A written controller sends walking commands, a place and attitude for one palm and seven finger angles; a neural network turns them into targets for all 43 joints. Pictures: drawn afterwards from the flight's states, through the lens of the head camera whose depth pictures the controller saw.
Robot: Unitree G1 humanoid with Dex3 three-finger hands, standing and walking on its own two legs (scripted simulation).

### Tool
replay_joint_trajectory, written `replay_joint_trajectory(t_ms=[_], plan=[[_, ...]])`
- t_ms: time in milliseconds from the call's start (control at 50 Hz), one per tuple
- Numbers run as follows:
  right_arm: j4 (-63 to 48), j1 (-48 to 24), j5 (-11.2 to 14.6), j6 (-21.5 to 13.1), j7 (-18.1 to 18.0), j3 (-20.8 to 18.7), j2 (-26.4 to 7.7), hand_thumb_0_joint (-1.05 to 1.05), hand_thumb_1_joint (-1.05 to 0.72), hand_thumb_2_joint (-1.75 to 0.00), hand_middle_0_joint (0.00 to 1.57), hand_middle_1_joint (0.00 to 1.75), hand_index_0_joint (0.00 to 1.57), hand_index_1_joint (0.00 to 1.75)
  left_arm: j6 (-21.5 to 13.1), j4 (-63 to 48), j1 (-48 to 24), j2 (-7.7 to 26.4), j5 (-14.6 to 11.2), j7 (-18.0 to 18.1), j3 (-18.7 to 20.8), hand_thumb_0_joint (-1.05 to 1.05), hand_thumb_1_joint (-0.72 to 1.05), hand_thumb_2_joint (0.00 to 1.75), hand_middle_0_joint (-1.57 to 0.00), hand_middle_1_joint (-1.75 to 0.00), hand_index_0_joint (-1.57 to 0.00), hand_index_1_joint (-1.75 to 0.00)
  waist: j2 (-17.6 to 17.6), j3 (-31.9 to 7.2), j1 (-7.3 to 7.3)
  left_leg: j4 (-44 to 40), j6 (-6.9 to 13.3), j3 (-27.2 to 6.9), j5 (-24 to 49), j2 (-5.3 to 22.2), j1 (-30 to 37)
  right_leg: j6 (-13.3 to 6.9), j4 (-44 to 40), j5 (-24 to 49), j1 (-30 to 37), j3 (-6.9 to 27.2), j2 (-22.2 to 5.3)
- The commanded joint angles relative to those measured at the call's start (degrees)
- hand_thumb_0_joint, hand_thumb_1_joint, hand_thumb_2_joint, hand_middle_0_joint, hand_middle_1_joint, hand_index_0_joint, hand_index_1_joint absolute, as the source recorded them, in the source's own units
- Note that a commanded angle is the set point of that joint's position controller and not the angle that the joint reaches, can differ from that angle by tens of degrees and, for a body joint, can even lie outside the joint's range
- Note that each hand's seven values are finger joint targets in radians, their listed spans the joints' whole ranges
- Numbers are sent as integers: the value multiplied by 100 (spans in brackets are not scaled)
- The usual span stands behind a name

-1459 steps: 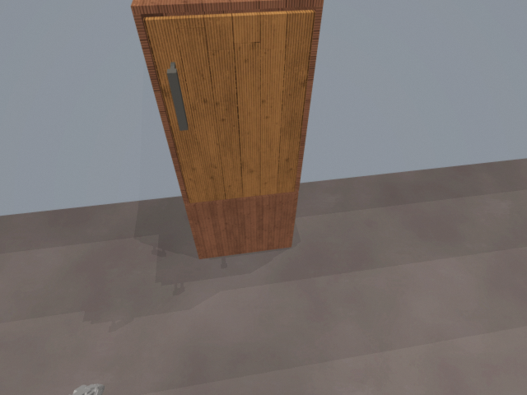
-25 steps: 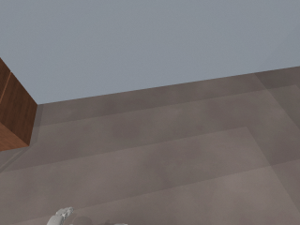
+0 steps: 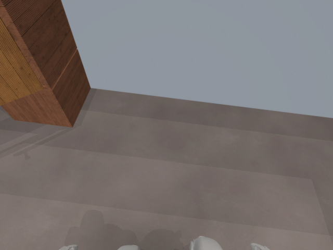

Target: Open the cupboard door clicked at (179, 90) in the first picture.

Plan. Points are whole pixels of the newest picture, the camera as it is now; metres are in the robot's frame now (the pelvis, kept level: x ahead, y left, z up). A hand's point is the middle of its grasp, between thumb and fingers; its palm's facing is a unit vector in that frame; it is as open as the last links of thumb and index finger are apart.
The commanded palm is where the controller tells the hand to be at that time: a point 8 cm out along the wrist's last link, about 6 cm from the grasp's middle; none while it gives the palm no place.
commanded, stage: turn to face it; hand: left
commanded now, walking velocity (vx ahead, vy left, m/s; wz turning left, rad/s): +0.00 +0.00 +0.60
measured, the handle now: out of the picture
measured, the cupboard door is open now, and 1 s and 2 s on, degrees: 43 43 43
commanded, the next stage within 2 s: take the last steps up to it in 0.94 s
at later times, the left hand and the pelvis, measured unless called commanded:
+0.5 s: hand out of the picture +0.01 +0.18 -0.18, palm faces +0.32 -0.93 -0.19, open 7.4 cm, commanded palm none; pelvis +0.01 -0.02 -0.01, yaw +19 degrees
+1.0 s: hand out of the picture +0.01 +0.18 -0.16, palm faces +0.48 -0.84 -0.25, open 7.4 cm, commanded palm none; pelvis +0.03 -0.03 +0.00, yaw +29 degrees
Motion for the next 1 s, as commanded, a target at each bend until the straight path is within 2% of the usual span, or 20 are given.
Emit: replay_joint_trajectory(t_ms=[0, 120, 140, 160, 180, 240, 280, 380, 440, 460, 480, 500, 600, 760, 820, 840, 880, 900, 940, 980], plan=[[-278, 225, -20, -70, -70, -335, -1271, 0, -90, -90, 20, 30, 20, 30, -172, -599, -145, 312, -9, -13, 36, 0, 90, 90, -20, -30, -20, -30, 1003, -832, -140, -1230, 733, -1534, 1250, 1349, 679, -39, -810, 63, 42, 123, 93], [-412, -117, 39, 16, -26, -386, -1165, 0, -90, -90, 20, 30, 20, 30, -309, -530, 529, 461, -39, 46, 78, 0, 90, 90, -20, -30, -20, -30, 890, -1038, 201, -456, 358, -1696, 1015, 832, -307, -171, -3599, 1124, 2102, 18, 329], [-488, -97, 92, 19, 9, -353, -875, 0, -90, -90, 20, 30, 20, 30, -370, -523, 713, 852, 35, 99, 167, 0, 90, 90, -20, -30, -20, -30, -196, -1067, 304, 420, -2, -1195, -55, 287, -1191, -453, -4436, 894, 2826, 1033, -673], [-630, -166, 98, 9, 46, -307, -623, 0, -90, -90, 20, 30, 20, 30, -381, -555, 705, 1264, 97, 125, 222, 0, 90, 90, -20, -30, -20, -30, -1531, -868, 366, 1905, -399, -187, -1880, -476, -1772, -1160, -4825, 1302, 2650, 2357, -2120], [-642, -159, 35, 38, 94, -313, -762, 0, -90, -90, 20, 30, 20, 30, -348, -639, 534, 1262, 48, 120, 140, 0, 90, 90, -20, -30, -20, -30, -1011, -713, 262, 3022, -322, -407, -1937, -195, -1574, -1449, -4762, 1306, 1881, 2062, -2271], [-377, -120, 35, 143, 138, -319, -735, 0, -90, -90, 20, 30, 20, 30, -393, -727, -11, 641, 15, 149, 17, 0, 90, 90, -20, -30, -20, -30, -1155, -491, -73, 3880, -489, -260, -1164, 177, -1679, -1175, -4268, 2888, 1830, 747, -1424], [-370, -206, 65, 160, 170, -254, -567, 0, -90, -90, 20, 30, 20, 30, -417, -694, 113, 657, 35, 144, 18, 0, 90, 90, -20, -30, -20, -30, -1056, -586, -24, 3231, -556, 18, -1138, 175, -1452, -1089, -4108, 3552, 2045, 247, -1328], [-444, -521, 103, 83, 198, -141, -412, 0, -90, -90, 20, 30, 20, 30, -398, -486, 547, 1003, 74, 128, 144, 0, 90, 90, -20, -30, -20, -30, -887, -711, 236, 1286, -494, 530, -1190, 74, -712, -1078, -3629, 4178, 2368, -12, -1548], [-333, 7, 74, 7, 165, -165, -604, 0, -90, -90, 20, 30, 20, 30, -359, -442, 476, 1027, 9, 69, 177, 0, 90, 90, -20, -30, -20, -30, -630, -917, -61, -231, -353, 621, -50, -46, 479, -643, -2786, 3816, 1900, -441, -1387], [-265, 380, 47, -49, 143, -266, -970, 0, -90, -90, 20, 30, 20, 30, -339, -528, 433, 882, -39, 41, 162, 0, 90, 90, -20, -30, -20, -30, 166, -1210, -280, -648, -86, -35, 1155, 523, 1520, -325, -1851, 3063, 1056, -713, -1143], [-225, 862, -5, -80, 96, -438, -1658, 0, -90, -90, 20, 30, 20, 30, -311, -755, 360, 433, -76, -5, 44, 0, 90, 90, -20, -30, -20, -30, 1990, -1438, -512, -818, 841, -2282, 3386, 2198, 2326, 108, -459, -713, -486, -850, -277], [-89, 1230, 16, -28, 63, -432, -1762, 0, -90, -90, 20, 30, 20, 30, -230, -878, -67, 454, 2, 60, -37, 0, 90, 90, -20, -30, -20, -30, 1518, -1434, -668, -910, 1201, -2341, 3097, 2549, 1930, -27, 213, -1414, -491, -202, -233], [-247, 231, -4, -127, -133, -236, -1132, 0, -90, -90, 20, 30, 20, 30, -168, -422, 34, 316, -2, -17, 18, 0, 90, 90, -20, -30, -20, -30, 1034, -900, -103, -1174, 782, -1318, 1974, 1509, 882, -62, 377, 71, -351, 215, -135], [-107, 286, -34, -62, -103, -241, -1116, 0, -90, -90, 20, 30, 20, 30, -177, -391, 38, 156, -21, -5, -48, 0, 90, 90, -20, -30, -20, -30, 1149, -915, -126, -1178, 798, -1482, 1516, 1359, 622, -133, -1609, 4, 655, -42, 279], [-95, 153, 10, -43, -88, -241, -1020, 0, -90, -90, 20, 30, 20, 30, -260, -253, 446, 194, -40, 26, -36, 0, 90, 90, -20, -30, -20, -30, 987, -950, 83, -813, 581, -1433, 1468, 1115, 183, -179, -3006, 854, 1671, -141, 401], [-89, 104, 49, -48, -73, -228, -916, 0, -90, -90, 20, 30, 20, 30, -320, -185, 656, 322, -34, 52, -4, 0, 90, 90, -20, -30, -20, -30, 709, -1006, 203, -480, 339, -1266, 1094, 878, -100, -215, -3803, 1331, 2204, 8, 208], [-256, 130, 102, -42, -6, -144, -412, 0, -90, -90, 20, 30, 20, 30, -398, -194, 670, 1044, 72, 106, 109, 0, 90, 90, -20, -30, -20, -30, -1345, -753, 211, 1390, -306, -78, -1576, -308, -1218, -1196, -4693, 1788, 2408, 2028, -1907], [-285, -32, 63, 19, 19, -178, -515, 0, -90, -90, 20, 30, 20, 30, -369, -259, 653, 1032, 49, 109, 75, 0, 90, 90, -20, -30, -20, -30, -689, -623, 278, 2309, -273, -266, -1941, -175, -1049, -1495, -4689, 2109, 1819, 1908, -2158], [-64, 38, 58, 83, -3, -208, -564, 0, -90, -90, 20, 30, 20, 30, -439, -216, 349, 703, 28, 149, 16, 0, 90, 90, -20, -30, -20, -30, -1360, -500, 72, 3276, -344, -313, -1576, 43, -1457, -1450, -4274, 3555, 2130, 1278, -1569], [62, 51, 90, 95, 20, -170, -453, 0, -90, -90, 20, 30, 20, 30, -449, -213, 335, 567, 27, 134, -27, 0, 90, 90, -20, -30, -20, -30, -973, -543, 16, 3251, -417, -155, -1262, 60, -1267, -1273, -4106, 4091, 2129, 579, -1279]])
